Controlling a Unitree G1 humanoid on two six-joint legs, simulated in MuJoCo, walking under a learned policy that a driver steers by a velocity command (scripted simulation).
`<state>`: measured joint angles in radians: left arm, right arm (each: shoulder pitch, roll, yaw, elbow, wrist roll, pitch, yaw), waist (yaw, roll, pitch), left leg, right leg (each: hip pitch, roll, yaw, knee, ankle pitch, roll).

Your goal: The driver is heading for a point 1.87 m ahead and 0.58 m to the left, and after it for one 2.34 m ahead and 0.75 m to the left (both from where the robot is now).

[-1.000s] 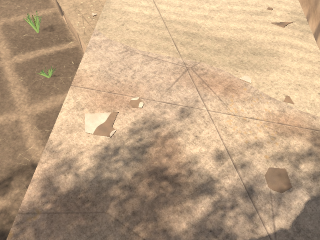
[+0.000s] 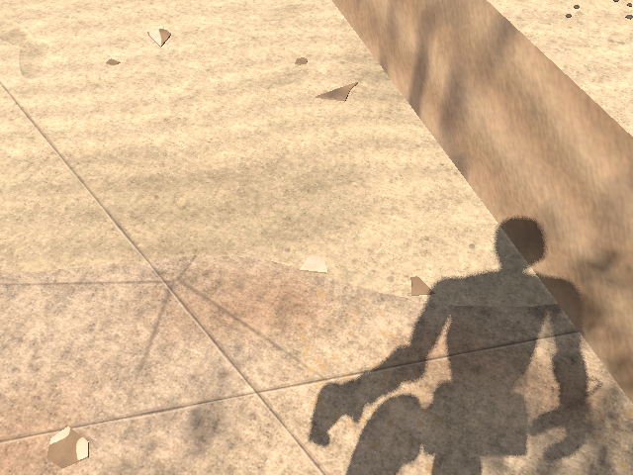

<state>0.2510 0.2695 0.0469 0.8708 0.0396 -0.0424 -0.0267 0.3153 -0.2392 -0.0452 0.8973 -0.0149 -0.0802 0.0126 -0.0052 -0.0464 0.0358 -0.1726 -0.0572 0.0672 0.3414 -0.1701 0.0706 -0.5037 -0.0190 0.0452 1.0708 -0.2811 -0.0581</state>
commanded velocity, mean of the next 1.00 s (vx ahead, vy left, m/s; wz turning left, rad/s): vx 0.11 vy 0.00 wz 0.39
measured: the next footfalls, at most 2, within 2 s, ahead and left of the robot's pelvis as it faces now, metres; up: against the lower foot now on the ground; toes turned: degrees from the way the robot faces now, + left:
right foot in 0.24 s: +0.27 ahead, -0.10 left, +0.00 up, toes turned +5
left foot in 0.68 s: +0.13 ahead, +0.09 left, +0.00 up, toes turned +24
